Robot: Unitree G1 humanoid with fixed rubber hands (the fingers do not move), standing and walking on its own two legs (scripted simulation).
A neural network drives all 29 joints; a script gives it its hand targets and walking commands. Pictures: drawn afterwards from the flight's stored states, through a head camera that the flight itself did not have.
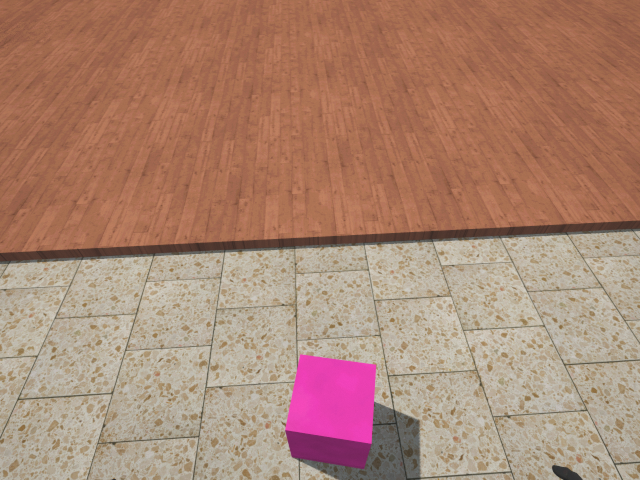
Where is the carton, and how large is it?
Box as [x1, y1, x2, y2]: [285, 354, 375, 468]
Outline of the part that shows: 300,354 285,428 291,455 294,457 363,468 371,443 375,365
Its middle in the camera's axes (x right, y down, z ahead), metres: +0.03 +0.47 +1.10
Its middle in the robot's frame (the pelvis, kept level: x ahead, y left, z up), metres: +0.44 -0.01 -0.66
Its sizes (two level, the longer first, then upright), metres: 0.210 0.200 0.250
